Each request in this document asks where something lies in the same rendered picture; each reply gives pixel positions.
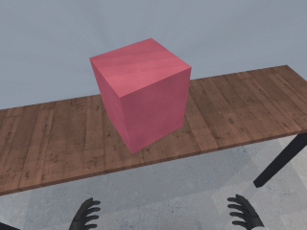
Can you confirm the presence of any robot left hand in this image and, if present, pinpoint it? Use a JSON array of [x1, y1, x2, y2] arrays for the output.
[[68, 197, 101, 230]]

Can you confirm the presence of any table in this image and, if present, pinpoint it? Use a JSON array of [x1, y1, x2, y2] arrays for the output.
[[0, 64, 307, 230]]

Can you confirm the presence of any carton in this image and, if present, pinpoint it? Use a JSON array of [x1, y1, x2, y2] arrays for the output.
[[89, 38, 192, 153]]

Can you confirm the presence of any robot right hand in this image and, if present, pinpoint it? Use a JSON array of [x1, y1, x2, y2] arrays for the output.
[[227, 194, 265, 230]]

